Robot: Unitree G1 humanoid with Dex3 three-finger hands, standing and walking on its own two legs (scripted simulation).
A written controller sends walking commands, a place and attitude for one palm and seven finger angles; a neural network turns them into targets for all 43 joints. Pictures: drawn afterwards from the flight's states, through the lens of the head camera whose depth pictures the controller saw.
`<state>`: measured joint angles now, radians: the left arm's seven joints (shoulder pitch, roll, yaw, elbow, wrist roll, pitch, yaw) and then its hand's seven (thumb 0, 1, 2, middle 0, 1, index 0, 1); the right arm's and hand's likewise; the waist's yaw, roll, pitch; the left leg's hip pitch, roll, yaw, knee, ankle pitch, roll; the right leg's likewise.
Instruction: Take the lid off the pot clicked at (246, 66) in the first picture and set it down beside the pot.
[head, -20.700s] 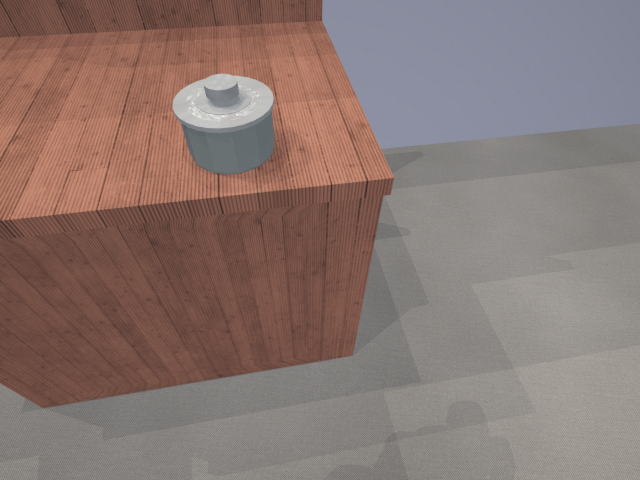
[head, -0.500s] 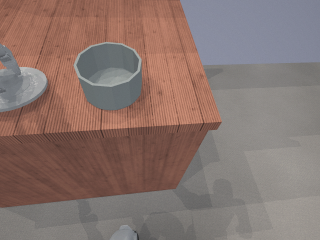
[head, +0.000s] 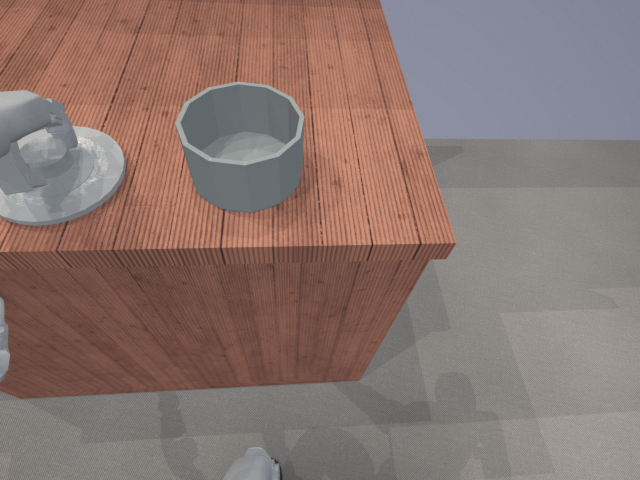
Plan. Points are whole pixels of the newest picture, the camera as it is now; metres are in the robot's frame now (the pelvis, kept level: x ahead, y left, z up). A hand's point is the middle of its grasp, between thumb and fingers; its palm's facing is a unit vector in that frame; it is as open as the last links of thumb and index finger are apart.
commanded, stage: open the fingers wide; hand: left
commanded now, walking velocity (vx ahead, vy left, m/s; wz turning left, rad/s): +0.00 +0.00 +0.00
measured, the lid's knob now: (46, 157) +0.48 +0.35 +0.10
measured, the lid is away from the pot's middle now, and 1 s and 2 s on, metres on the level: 0.24 0.24 0.24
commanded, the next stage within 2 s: raise the empty hand in 0.62 s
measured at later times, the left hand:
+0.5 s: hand (22, 152) +0.45 +0.35 +0.13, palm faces -0.39 -0.14 -0.91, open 10.9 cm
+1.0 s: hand (14, 135) +0.46 +0.34 +0.16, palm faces -0.36 -0.12 -0.93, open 11.1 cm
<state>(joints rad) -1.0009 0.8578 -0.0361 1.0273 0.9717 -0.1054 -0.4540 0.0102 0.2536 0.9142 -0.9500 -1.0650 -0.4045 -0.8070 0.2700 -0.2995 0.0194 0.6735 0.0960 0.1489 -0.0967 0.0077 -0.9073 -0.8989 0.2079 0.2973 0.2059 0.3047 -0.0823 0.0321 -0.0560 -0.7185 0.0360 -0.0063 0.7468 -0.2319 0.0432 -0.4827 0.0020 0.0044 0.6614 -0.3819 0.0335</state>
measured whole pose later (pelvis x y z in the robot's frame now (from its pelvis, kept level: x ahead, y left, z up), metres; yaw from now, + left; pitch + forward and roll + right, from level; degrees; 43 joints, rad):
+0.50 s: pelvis +0.01 +0.00 +0.00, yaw -1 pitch +12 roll -4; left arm -1.01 0.90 0.01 1.07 0.98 -0.10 -0.45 0.00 -0.04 0.78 -0.47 -0.79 -0.41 -0.77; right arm 0.30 -0.30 0.02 0.68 0.10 0.18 -0.09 0.01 -0.91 -0.90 0.21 0.30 0.21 0.30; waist -0.10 0.03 -0.06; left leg -0.72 0.04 0.01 0.75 -0.25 0.04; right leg -0.49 0.00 0.02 0.67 -0.39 0.04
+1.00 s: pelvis +0.01 +0.00 +0.00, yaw +0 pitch +12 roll -4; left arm -1.06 0.89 -0.03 1.03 0.97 -0.08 -0.47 0.00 -0.09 0.81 -0.44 -0.72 -0.44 -0.72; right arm 0.28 -0.30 0.02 0.67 0.10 0.19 -0.08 0.01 -0.91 -0.90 0.21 0.30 0.20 0.30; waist -0.09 0.04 -0.06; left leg -0.71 0.04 0.00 0.75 -0.25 0.04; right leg -0.47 0.00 0.01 0.65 -0.39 0.04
